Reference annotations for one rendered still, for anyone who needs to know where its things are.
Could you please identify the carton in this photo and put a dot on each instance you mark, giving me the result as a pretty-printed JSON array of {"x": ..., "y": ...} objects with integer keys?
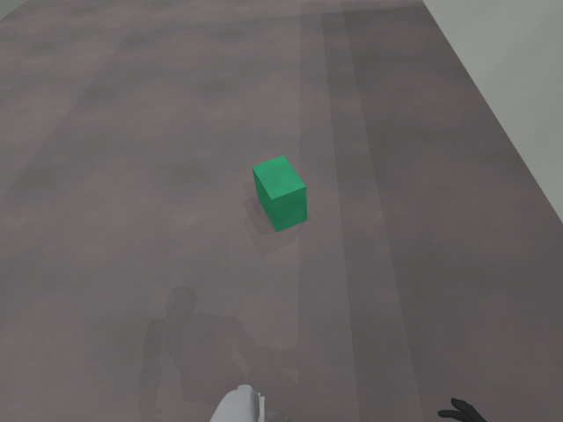
[{"x": 281, "y": 192}]

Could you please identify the robot right hand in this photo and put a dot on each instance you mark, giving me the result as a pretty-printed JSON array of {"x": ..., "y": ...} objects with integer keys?
[{"x": 466, "y": 414}]

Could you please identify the left robot thigh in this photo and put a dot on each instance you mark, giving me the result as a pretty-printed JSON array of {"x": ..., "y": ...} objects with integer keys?
[{"x": 241, "y": 405}]

